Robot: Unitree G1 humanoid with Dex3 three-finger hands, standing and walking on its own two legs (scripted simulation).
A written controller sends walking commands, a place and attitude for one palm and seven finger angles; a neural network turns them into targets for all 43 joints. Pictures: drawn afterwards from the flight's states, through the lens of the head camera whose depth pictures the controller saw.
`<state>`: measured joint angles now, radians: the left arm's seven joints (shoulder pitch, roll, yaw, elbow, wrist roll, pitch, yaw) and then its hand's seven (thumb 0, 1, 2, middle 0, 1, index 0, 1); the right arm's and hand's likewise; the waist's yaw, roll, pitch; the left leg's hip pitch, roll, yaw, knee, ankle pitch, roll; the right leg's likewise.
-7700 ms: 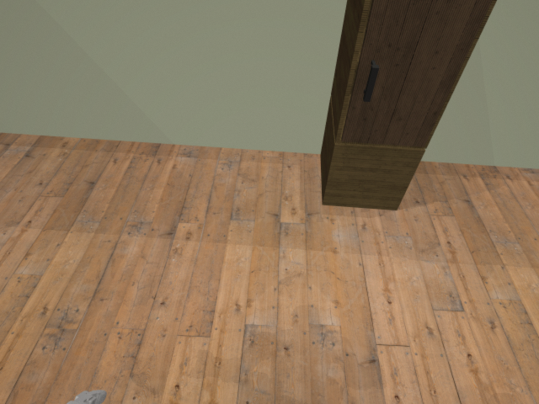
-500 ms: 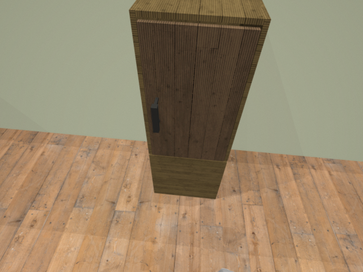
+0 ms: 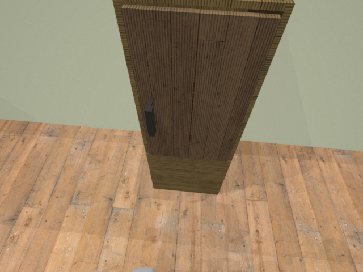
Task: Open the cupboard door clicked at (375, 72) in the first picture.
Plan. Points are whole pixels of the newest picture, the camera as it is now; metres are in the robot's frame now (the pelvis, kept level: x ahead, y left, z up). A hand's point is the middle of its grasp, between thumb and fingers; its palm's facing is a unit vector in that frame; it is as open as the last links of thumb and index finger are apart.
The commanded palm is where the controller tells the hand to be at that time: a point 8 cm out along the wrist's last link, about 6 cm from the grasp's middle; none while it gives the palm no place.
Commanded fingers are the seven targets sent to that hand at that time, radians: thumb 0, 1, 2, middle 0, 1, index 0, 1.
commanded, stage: come to a stop and stand still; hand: left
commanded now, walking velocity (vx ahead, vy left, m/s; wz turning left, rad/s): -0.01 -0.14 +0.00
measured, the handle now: (151, 117) +0.55 +0.13 -0.06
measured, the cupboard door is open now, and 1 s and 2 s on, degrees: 0 0 0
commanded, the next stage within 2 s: look again from close up in 1.44 s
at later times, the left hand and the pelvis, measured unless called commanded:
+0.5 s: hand out of the picture +0.00 +0.18 -0.17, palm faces -0.02 -0.98 -0.22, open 7.4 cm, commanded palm none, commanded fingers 0.00 0.90 0.90 -0.20 -0.30 -0.20 -0.30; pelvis -0.04 -0.01 +0.01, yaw -2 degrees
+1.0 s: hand out of the picture -0.04 +0.11 -0.17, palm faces +0.02 -0.99 -0.14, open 7.4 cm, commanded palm none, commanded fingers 0.00 0.90 0.90 -0.20 -0.30 -0.20 -0.30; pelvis -0.02 -0.03 +0.01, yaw -1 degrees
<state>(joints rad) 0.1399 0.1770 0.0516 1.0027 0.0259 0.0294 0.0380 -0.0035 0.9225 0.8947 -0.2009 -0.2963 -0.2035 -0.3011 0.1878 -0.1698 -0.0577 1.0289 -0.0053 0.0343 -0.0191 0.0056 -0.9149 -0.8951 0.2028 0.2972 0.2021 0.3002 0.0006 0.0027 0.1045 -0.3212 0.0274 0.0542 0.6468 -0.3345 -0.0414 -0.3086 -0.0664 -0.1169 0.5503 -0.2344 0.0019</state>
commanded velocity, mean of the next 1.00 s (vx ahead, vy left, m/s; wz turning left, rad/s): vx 0.00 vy -0.03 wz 0.00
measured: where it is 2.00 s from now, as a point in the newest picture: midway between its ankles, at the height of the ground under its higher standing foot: outside the picture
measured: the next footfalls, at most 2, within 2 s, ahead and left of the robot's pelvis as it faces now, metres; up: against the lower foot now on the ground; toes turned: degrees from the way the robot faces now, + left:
left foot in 0.02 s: +0.05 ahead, +0.11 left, +0.00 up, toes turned +2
right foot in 0.46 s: -0.04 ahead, -0.15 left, +0.00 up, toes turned -4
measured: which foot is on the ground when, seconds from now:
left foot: up 0.00-0.00, down 0.02-1.00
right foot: down 0.00-0.02, up 0.04-0.44, down 0.46-1.00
